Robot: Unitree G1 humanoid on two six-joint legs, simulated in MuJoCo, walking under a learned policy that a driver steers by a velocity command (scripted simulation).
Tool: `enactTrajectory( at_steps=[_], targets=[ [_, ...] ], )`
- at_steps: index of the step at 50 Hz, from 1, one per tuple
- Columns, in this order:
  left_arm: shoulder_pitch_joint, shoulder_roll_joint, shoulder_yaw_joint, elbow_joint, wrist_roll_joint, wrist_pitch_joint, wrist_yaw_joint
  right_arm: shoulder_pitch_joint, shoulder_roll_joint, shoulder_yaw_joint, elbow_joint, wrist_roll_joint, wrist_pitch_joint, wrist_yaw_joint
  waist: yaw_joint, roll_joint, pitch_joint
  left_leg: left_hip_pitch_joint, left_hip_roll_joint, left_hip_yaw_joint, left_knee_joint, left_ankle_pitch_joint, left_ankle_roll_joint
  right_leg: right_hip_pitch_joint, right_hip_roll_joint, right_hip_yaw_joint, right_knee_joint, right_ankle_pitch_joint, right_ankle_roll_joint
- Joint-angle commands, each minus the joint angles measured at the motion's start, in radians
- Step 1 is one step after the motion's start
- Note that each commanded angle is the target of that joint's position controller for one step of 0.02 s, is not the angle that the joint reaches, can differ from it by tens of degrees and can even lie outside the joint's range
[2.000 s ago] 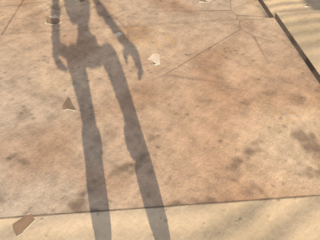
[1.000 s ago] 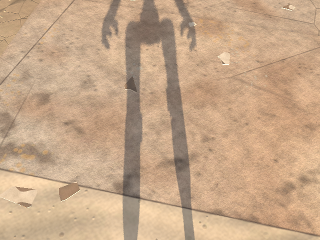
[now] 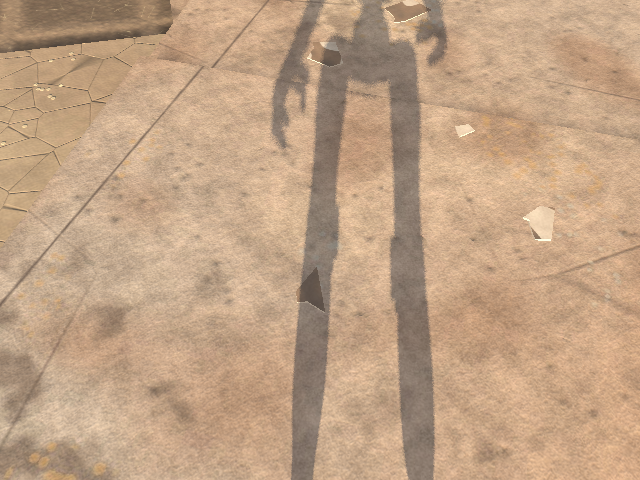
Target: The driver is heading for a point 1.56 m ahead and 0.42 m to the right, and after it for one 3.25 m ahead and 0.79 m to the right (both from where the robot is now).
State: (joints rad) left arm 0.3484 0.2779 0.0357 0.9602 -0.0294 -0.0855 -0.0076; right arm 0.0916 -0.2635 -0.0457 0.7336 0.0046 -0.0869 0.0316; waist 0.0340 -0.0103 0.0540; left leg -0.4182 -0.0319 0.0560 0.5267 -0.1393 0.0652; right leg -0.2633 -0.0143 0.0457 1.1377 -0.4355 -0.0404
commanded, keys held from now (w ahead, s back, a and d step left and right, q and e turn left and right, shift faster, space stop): w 0.82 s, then w+e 0.18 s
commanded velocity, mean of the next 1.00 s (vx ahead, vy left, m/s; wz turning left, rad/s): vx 0.50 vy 0.00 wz -0.03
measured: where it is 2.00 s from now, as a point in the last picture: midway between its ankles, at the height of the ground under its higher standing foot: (407, 224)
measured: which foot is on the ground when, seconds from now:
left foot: down 0.00-0.44, up 0.46-0.94, down 0.96-1.00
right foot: up 0.00-0.40, down 0.42-0.96, up 0.98-1.00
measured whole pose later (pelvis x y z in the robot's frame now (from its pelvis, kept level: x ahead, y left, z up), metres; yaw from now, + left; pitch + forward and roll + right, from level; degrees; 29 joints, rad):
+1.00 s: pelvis +0.57 -0.02 -0.01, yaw -3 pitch +3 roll -1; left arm 0.39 0.29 0.06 0.95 -0.01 -0.05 0.01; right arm 0.01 -0.25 -0.04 0.75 0.00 -0.11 0.03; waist 0.07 0.00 0.03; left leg -0.49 0.02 0.03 0.55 -0.09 0.03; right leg -0.07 0.00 0.03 0.65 -0.50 -0.01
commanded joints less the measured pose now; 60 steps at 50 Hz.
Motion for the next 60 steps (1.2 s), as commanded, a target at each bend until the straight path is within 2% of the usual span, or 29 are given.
enactTrajectory(
  at_steps=[1,3,5,8,11,16,19,20,21,22,23,24,25,26,27,28,32,38,43,46,47,48,49,50,51,52,53,56,60],
  targets=[
    [-0.058,0.130,0.035,-0.100,0.005,-0.025,0.005,0.112,-0.102,-0.029,-0.007,-0.013,-0.010,-0.001,-0.051,0.064,-0.090,0.339,0.277,-0.363,-0.312,0.035,0.176,-0.365,-0.122,0.033,0.065,0.109,-0.009],
    [-0.013,0.081,0.028,-0.090,0.012,0.000,0.008,0.093,-0.100,-0.031,0.004,-0.010,-0.021,0.003,-0.012,0.083,-0.077,0.241,0.252,-0.304,-0.373,0.061,0.187,-0.297,-0.139,0.028,0.016,0.146,0.007],
    [-0.045,0.070,0.026,-0.108,0.019,0.016,0.013,0.104,-0.119,-0.036,0.023,-0.006,-0.031,0.001,-0.002,0.079,-0.044,0.197,0.246,-0.247,-0.411,0.098,0.197,-0.329,-0.151,0.019,-0.056,0.201,0.029],
    [-0.157,0.072,0.025,-0.151,0.031,0.012,0.011,0.148,-0.142,-0.041,0.050,-0.005,-0.027,-0.015,-0.028,0.057,-0.011,0.215,0.225,-0.182,-0.431,0.130,0.185,-0.395,-0.154,0.011,-0.242,0.381,0.055],
    [-0.268,0.050,0.014,-0.182,0.028,-0.002,-0.001,0.193,-0.161,-0.044,0.072,0.003,-0.019,-0.026,-0.069,0.051,0.005,0.219,0.191,-0.112,-0.428,0.135,0.149,-0.341,-0.112,-0.030,-0.455,0.545,0.055],
    [-0.394,0.066,0.011,-0.239,0.015,-0.012,-0.026,0.285,-0.182,-0.051,0.126,0.016,0.004,-0.032,-0.107,0.055,0.024,0.399,0.264,-0.135,-0.359,0.134,0.136,-0.376,-0.079,-0.026,-0.595,0.499,0.026],
    [-0.348,0.102,0.023,-0.242,0.014,-0.018,-0.037,0.274,-0.198,-0.058,0.135,0.017,0.023,-0.039,-0.061,0.084,-0.012,0.487,0.295,-0.147,-0.263,0.307,0.106,-0.297,-0.048,-0.044,-0.633,0.374,-0.016],
    [-0.260,0.125,0.037,-0.219,0.015,-0.019,-0.035,0.252,-0.201,-0.057,0.132,0.016,0.030,-0.041,-0.006,0.089,-0.065,0.483,0.267,-0.119,-0.156,0.472,0.087,-0.168,-0.014,-0.078,-0.657,0.362,-0.038],
    [-0.097,0.176,0.064,-0.170,0.019,-0.019,-0.027,0.255,-0.172,-0.045,0.128,0.009,0.034,-0.043,0.062,0.070,-0.174,0.414,0.210,-0.076,0.042,0.524,0.057,0.067,-0.010,-0.081,-0.646,0.383,-0.071],
    [0.078,0.256,0.084,-0.142,0.027,-0.014,-0.016,0.282,-0.117,-0.020,0.101,-0.017,0.033,-0.046,0.106,-0.069,-0.336,0.207,0.139,-0.023,0.379,0.218,0.017,0.368,-0.212,0.157,-0.617,0.410,-0.137],
    [0.099,0.300,0.091,-0.122,0.028,-0.009,-0.024,0.411,-0.010,0.007,0.099,-0.001,0.009,-0.034,0.025,-0.331,-0.431,-0.183,-0.044,-0.081,0.672,-0.427,-0.037,0.650,-0.382,0.643,-0.766,0.163,-0.293],
    [0.074,0.193,0.064,-0.138,0.015,-0.011,-0.026,0.331,-0.130,-0.016,0.108,0.022,-0.011,-0.029,0.073,-0.191,-0.366,-0.300,0.011,-0.192,0.772,-0.444,-0.025,0.616,-0.355,0.652,-0.832,0.030,-0.256],
    [0.001,0.158,0.052,-0.152,0.017,-0.012,-0.023,0.235,-0.169,-0.028,0.079,0.042,-0.024,-0.025,0.065,-0.137,-0.230,-0.355,0.060,-0.167,0.770,-0.348,-0.010,0.492,-0.327,0.500,-0.847,0.070,-0.214],
    [-0.068,0.143,0.047,-0.166,0.025,-0.012,-0.022,0.189,-0.158,-0.025,0.070,0.034,-0.027,-0.031,0.034,-0.051,-0.161,-0.320,0.114,-0.138,0.725,-0.254,-0.012,0.356,-0.292,0.397,-0.867,0.182,-0.195],
    [-0.112,0.117,0.040,-0.172,0.033,-0.014,-0.023,0.165,-0.150,-0.030,0.068,0.017,-0.023,-0.035,0.009,-0.034,-0.106,-0.284,0.144,-0.132,0.665,-0.197,-0.019,0.248,-0.259,0.319,-0.894,0.279,-0.190],
    [-0.130,0.101,0.035,-0.173,0.044,-0.017,-0.023,0.185,-0.137,-0.032,0.071,0.013,-0.013,-0.034,-0.022,-0.061,-0.102,-0.222,0.167,-0.140,0.637,-0.158,-0.022,0.184,-0.237,0.268,-0.921,0.337,-0.185],
    [-0.107,0.126,0.044,-0.146,0.032,-0.030,-0.017,0.162,-0.091,-0.024,0.060,0.002,0.018,-0.039,-0.044,-0.047,-0.061,-0.228,0.186,-0.120,0.506,-0.071,-0.061,0.112,-0.215,0.146,-0.999,0.476,-0.208],
    [-0.029,0.151,0.049,-0.107,0.020,-0.013,0.005,-0.033,-0.055,-0.008,0.007,0.003,0.005,-0.025,0.017,-0.040,-0.010,-0.220,0.147,-0.069,0.142,0.225,-0.077,0.139,-0.158,0.010,-1.025,0.491,-0.160],
    [0.060,0.160,0.054,-0.058,0.008,0.012,0.009,-0.166,-0.068,-0.006,-0.049,0.012,-0.010,0.001,0.050,-0.043,0.029,-0.240,0.113,-0.074,0.004,0.182,-0.050,0.279,-0.222,0.047,-0.958,0.505,-0.155],
    [0.033,0.186,0.065,-0.059,0.005,0.027,0.018,-0.096,-0.113,-0.023,-0.040,0.010,-0.023,0.009,-0.014,-0.072,-0.013,-0.110,0.079,-0.069,-0.044,0.082,-0.020,0.321,-0.243,0.087,-0.857,0.643,-0.130],
    [0.007,0.188,0.064,-0.066,0.005,0.031,0.019,0.006,-0.140,-0.039,-0.011,0.008,-0.026,0.004,-0.076,-0.072,-0.072,0.046,0.052,-0.043,-0.073,0.083,0.000,0.296,-0.210,0.066,-0.747,0.768,-0.110],
    [0.003,0.153,0.051,-0.077,0.015,0.031,0.020,0.173,-0.194,-0.064,0.034,0.001,-0.027,-0.006,-0.146,-0.053,-0.195,0.314,0.087,-0.067,-0.036,0.114,0.035,0.187,-0.150,0.031,-0.548,0.743,-0.078],
    [0.066,0.064,0.024,-0.107,0.029,0.020,0.017,0.313,-0.281,-0.086,0.053,-0.022,-0.024,-0.017,-0.157,0.106,-0.362,0.708,0.329,-0.366,-0.011,0.062,0.134,-0.145,-0.031,-0.032,-0.183,0.430,-0.017],
    [0.142,0.011,0.007,-0.101,0.015,0.002,0.014,0.344,-0.270,-0.081,0.064,-0.015,-0.014,-0.012,-0.135,0.304,-0.480,0.851,0.466,-0.721,-0.154,-0.116,0.214,-0.372,0.065,0.035,0.046,-0.165,0.011],
    [0.062,0.125,0.038,-0.103,-0.014,-0.004,0.012,0.310,-0.181,-0.057,0.060,-0.006,-0.013,-0.015,-0.155,0.202,-0.356,0.756,0.428,-0.658,-0.200,-0.227,0.169,-0.461,0.007,0.100,0.142,-0.138,0.004],
    [-0.011,0.148,0.047,-0.130,-0.023,-0.005,0.014,0.235,-0.149,-0.046,0.053,0.000,-0.013,-0.019,-0.138,0.161,-0.218,0.611,0.404,-0.514,-0.230,-0.203,0.133,-0.496,-0.039,0.069,0.139,-0.043,-0.003],
    [-0.044,0.139,0.049,-0.134,-0.012,-0.002,0.019,0.168,-0.122,-0.038,0.050,-0.005,-0.016,-0.018,-0.107,0.108,-0.148,0.476,0.368,-0.418,-0.268,-0.139,0.117,-0.459,-0.079,0.056,0.102,0.042,-0.001],
    [-0.002,0.077,0.055,-0.124,-0.008,0.037,0.018,0.079,-0.077,-0.032,0.061,-0.019,-0.032,-0.014,-0.033,0.132,-0.071,0.276,0.303,-0.211,-0.365,-0.001,0.103,-0.333,-0.131,0.059,0.033,0.153,0.007],
    [-0.066,0.056,0.057,-0.169,0.003,0.062,0.018,0.090,-0.112,-0.047,0.092,-0.023,-0.041,-0.028,-0.023,0.083,-0.020,0.261,0.298,-0.059,-0.407,0.132,0.117,-0.414,-0.142,0.067,-0.075,0.294,0.030]
  ],
)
